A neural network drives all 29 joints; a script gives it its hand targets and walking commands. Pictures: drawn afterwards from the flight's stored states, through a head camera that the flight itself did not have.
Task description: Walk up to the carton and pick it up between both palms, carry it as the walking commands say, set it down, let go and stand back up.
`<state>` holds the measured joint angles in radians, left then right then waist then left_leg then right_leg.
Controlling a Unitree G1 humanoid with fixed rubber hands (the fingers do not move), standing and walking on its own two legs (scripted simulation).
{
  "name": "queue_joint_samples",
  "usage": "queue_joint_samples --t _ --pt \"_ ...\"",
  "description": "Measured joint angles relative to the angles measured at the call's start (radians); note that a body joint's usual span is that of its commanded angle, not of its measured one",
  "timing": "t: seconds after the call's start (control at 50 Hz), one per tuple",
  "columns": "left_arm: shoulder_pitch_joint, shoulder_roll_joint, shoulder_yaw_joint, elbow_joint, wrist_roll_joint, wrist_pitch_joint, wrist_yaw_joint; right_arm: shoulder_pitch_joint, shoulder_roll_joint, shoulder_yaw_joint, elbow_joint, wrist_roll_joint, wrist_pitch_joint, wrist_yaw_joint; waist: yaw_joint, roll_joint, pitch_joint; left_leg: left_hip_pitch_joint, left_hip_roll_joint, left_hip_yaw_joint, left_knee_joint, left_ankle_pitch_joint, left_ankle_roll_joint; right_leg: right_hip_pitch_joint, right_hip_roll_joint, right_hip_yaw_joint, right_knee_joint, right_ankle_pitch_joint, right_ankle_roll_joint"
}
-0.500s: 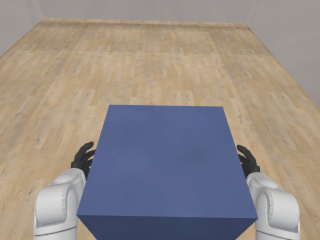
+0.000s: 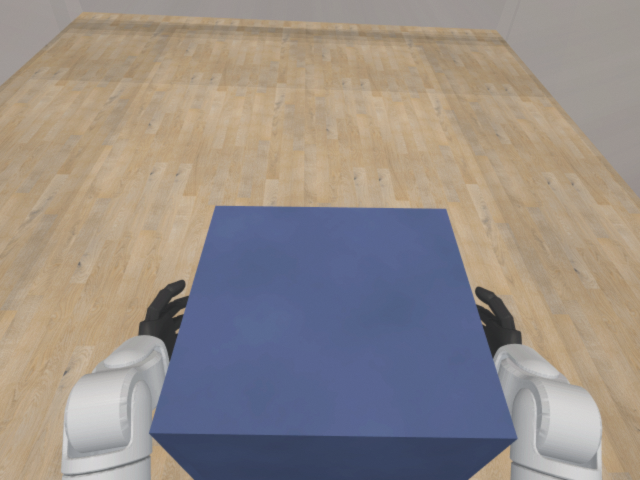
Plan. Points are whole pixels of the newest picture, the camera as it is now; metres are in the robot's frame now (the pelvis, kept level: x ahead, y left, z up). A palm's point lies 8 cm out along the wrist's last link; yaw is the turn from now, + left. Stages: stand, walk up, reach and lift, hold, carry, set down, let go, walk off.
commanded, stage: carry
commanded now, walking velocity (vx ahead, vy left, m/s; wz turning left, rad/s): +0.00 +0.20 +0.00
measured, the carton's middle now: (328, 361) +0.27 +0.00 +0.00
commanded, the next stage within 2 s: none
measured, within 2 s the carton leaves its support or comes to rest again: neither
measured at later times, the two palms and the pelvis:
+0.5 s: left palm (147, 343) +0.25 +0.21 +0.06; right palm (482, 354) +0.25 -0.17 +0.07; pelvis +0.00 +0.02 +0.00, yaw +0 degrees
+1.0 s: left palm (152, 335) +0.25 +0.19 +0.08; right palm (501, 348) +0.25 -0.19 +0.09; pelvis +0.01 +0.01 +0.01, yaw -1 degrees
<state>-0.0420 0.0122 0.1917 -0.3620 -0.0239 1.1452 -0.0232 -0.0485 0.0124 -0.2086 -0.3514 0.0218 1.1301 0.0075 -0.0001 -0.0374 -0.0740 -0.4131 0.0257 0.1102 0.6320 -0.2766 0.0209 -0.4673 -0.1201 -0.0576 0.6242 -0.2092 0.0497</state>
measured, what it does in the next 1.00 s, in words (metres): stands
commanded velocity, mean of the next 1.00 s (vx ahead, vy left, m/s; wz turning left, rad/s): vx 0.00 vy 0.08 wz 0.00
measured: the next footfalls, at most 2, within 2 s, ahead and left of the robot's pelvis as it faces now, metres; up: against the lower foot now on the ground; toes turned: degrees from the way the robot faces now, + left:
none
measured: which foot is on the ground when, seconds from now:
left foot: down 0.00-1.00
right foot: down 0.00-1.00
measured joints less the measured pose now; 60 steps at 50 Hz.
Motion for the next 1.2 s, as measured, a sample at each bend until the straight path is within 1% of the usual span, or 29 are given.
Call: queue_joint_samples --t 0.12,0.22,0.32,0.38,0.44,0.48,0.5,0.56,0.58,0.6,0.62,0.66,0.7,0.82,1.1,1.2 --pt "0.002 0.003 0.004 -0.001 -0.012 -0.007 -0.001 0.009 0.010 -0.002 -0.017 -0.006 -0.002 -0.001 0.016 0.007 0.014 -0.015 -0.007 0.003 0.031 -0.017 0.012 -0.010 -0.011 0.003 0.021 -0.010 0.013" --pt "0.007 -0.003 0.001 -0.012 -0.009 -0.010 -0.001 0.013 0.005 -0.004 -0.027 0.001 -0.002 -0.002 0.011 0.009 0.017 -0.023 -0.017 0.007 0.035 -0.019 0.021 -0.015 -0.021 0.007 0.021 -0.008 0.023" --pt "0.006 0.008 0.004 -0.014 -0.016 -0.012 -0.003 0.012 0.016 -0.002 -0.029 -0.004 -0.007 -0.003 0.007 0.012 0.021 -0.022 -0.015 0.012 0.054 -0.033 0.027 -0.020 -0.022 0.010 0.049 -0.030 -0.002" --pt "0.002 0.000 0.004 -0.005 -0.015 -0.014 -0.003 0.016 0.010 -0.002 -0.030 -0.004 -0.007 -0.003 0.008 0.025 0.022 -0.023 -0.010 0.008 0.067 -0.042 0.023 -0.014 -0.021 0.005 0.049 -0.030 0.026" --pt "0.001 -0.017 -0.001 -0.004 -0.002 -0.016 -0.003 0.016 -0.010 -0.005 -0.031 0.008 -0.003 -0.003 0.002 0.023 0.018 -0.026 -0.017 0.009 0.058 -0.038 0.019 -0.015 -0.029 0.005 0.041 -0.027 0.030" --pt "0.006 -0.018 -0.004 -0.012 0.005 -0.015 -0.003 0.011 -0.014 -0.005 -0.026 0.015 -0.003 -0.004 -0.006 0.010 0.017 -0.018 -0.026 0.018 0.040 -0.029 0.028 -0.017 -0.037 0.013 0.037 -0.023 0.031" --pt "0.010 -0.014 -0.004 -0.016 0.005 -0.015 -0.003 0.008 -0.011 -0.004 -0.023 0.016 -0.003 -0.004 -0.010 0.009 0.013 -0.017 -0.024 0.019 0.036 -0.028 0.030 -0.020 -0.032 0.014 0.044 -0.041 0.025" --pt "0.018 0.005 0.000 -0.023 -0.006 -0.010 -0.003 0.012 0.011 0.000 -0.019 0.006 -0.008 -0.004 -0.007 0.023 0.006 -0.007 -0.002 0.020 0.022 -0.026 0.030 -0.024 0.009 0.002 0.129 -0.174 -0.005" --pt "0.019 0.008 0.002 -0.023 -0.010 -0.008 -0.004 0.017 0.016 0.001 -0.023 0.002 -0.009 -0.005 -0.004 0.026 0.003 -0.002 0.002 0.021 0.016 -0.024 0.028 -0.010 0.020 -0.007 0.130 -0.182 -0.014" --pt "0.018 0.009 0.003 -0.022 -0.014 -0.007 -0.004 0.023 0.019 0.001 -0.029 -0.002 -0.008 -0.005 0.000 0.027 -0.002 0.001 0.005 0.022 0.012 -0.023 0.025 0.016 0.027 -0.018 0.093 -0.155 -0.020" --pt "0.016 0.010 0.004 -0.022 -0.017 -0.005 -0.004 0.026 0.020 0.002 -0.035 -0.004 -0.006 -0.005 0.005 0.022 -0.007 0.001 0.002 0.026 0.013 -0.024 0.021 0.050 0.026 -0.028 0.032 -0.096 -0.023" --pt "0.010 -0.007 0.004 -0.004 -0.012 -0.018 -0.004 0.018 0.001 0.002 -0.029 -0.001 -0.005 -0.005 0.011 0.043 -0.008 0.002 0.012 0.022 0.015 -0.026 0.014 0.066 0.037 -0.038 -0.002 -0.059 -0.024" --pt "0.011 -0.019 0.002 0.007 -0.002 -0.024 -0.004 0.012 -0.015 0.003 -0.018 0.004 0.000 -0.004 0.005 0.051 -0.009 0.017 0.013 0.021 -0.010 -0.012 0.013 0.079 0.039 -0.042 -0.019 -0.061 -0.023" --pt "0.021 -0.013 -0.006 -0.013 0.008 -0.011 -0.004 0.011 -0.018 0.006 -0.014 0.013 0.003 -0.004 -0.008 0.040 -0.010 0.053 0.014 0.019 -0.061 0.013 0.008 0.116 0.045 -0.048 -0.069 -0.041 -0.024" --pt "0.000 -0.003 -0.004 0.015 0.011 0.010 -0.003 0.001 -0.018 0.012 0.016 -0.001 0.010 -0.002 0.003 0.030 -0.016 0.076 0.024 0.013 -0.088 0.033 -0.005 0.140 0.055 -0.057 -0.094 -0.027 -0.036" --pt "0.000 0.001 -0.001 0.005 0.007 0.012 -0.003 -0.003 -0.015 0.014 0.008 -0.003 0.012 -0.002 0.010 0.029 -0.012 0.069 0.035 0.024 -0.076 0.028 -0.011 0.124 0.063 -0.047 -0.079 -0.029 -0.043"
